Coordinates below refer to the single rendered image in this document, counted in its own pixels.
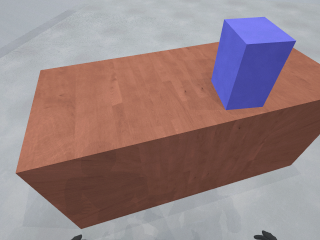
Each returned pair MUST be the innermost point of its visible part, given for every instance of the carton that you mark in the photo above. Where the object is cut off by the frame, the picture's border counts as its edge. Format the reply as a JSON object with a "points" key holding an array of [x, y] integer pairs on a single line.
{"points": [[251, 54]]}

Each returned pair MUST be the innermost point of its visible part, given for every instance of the robot right hand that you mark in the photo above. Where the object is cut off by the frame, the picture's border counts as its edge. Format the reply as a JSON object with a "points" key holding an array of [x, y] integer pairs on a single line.
{"points": [[265, 236]]}

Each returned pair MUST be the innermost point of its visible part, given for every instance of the pedestal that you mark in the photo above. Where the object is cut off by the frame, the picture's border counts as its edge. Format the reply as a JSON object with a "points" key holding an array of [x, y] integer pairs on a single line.
{"points": [[110, 138]]}

